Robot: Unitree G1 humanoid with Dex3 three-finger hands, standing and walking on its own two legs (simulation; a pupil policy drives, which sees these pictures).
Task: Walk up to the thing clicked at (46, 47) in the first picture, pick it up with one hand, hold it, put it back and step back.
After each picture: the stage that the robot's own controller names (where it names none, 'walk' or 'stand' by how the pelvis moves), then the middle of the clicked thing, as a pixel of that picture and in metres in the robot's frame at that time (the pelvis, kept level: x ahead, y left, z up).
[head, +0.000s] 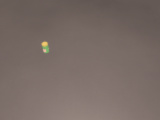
stand; (45, 47) +1.30 +0.43 -0.72
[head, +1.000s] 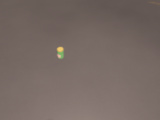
walk; (60, 52) +1.22 +0.21 -0.70
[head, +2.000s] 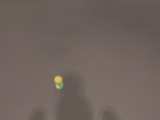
walk; (58, 82) +0.82 +0.21 -0.71
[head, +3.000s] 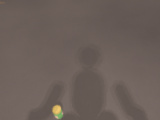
walk; (57, 112) +0.51 +0.25 -0.69
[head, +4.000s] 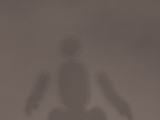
stand; out of the picture +0.35 +0.23 -0.71
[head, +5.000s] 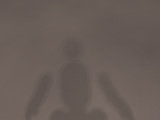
stand; out of the picture +0.32 +0.21 -0.72
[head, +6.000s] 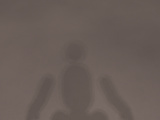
stand; out of the picture +0.35 +0.21 -0.73
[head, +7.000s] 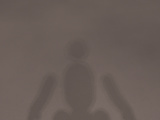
stand; out of the picture +0.35 +0.22 -0.73
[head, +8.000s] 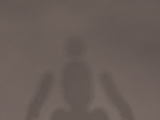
stand; out of the picture +0.33 +0.22 -0.73
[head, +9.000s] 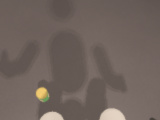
go down; (42, 94) +0.39 +0.21 -0.53
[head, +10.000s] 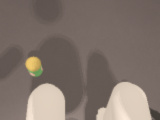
go down; (34, 67) +0.45 +0.21 -0.32
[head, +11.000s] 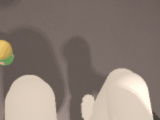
close in; (3, 53) +0.44 +0.23 -0.25
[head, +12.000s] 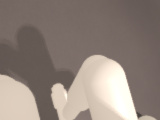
close; out of the picture +0.43 +0.26 -0.23
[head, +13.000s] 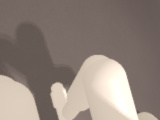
lift; out of the picture +0.42 +0.26 -0.23
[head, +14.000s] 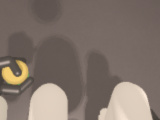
lift; (17, 76) +0.34 +0.23 -0.08
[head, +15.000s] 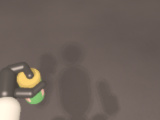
hold; (32, 86) +0.33 +0.18 +0.05
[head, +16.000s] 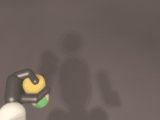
hold; (37, 91) +0.33 +0.17 -0.01
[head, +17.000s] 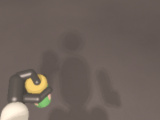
crouch; (39, 91) +0.33 +0.16 -0.01
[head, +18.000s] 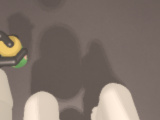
crouch; (13, 53) +0.45 +0.20 -0.10
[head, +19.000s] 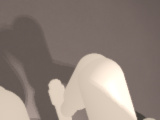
lower; out of the picture +0.46 +0.27 -0.24
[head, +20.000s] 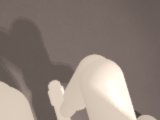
lower; out of the picture +0.45 +0.28 -0.24
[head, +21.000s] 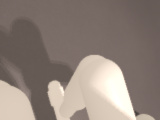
lower; out of the picture +0.45 +0.27 -0.24
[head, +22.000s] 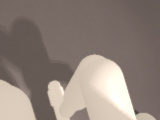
lower; out of the picture +0.44 +0.27 -0.24
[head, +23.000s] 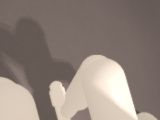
loosen; out of the picture +0.44 +0.26 -0.24
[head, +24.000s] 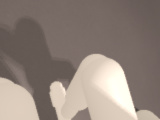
withdraw; out of the picture +0.43 +0.26 -0.24
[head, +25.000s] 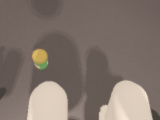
walk; (40, 59) +0.46 +0.19 -0.32
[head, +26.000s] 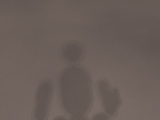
stand; out of the picture +0.38 +0.18 -0.66
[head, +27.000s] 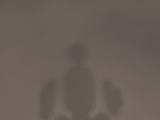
stand; out of the picture +0.39 +0.20 -0.67
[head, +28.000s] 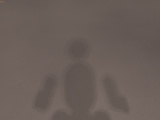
stand; out of the picture +0.39 +0.19 -0.68
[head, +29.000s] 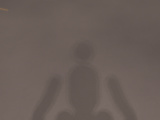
walk; out of the picture +0.39 +0.19 -0.72
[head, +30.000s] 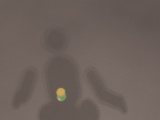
walk; (61, 94) +0.56 +0.13 -0.70
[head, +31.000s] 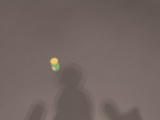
walk; (55, 64) +0.88 +0.29 -0.68
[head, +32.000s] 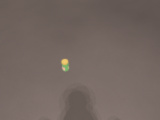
stand; (65, 65) +1.01 +0.19 -0.71
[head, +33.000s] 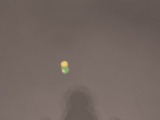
stand; (64, 67) +1.01 +0.20 -0.73
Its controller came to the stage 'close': yes
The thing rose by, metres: 0.72
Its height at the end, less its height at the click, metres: +0.00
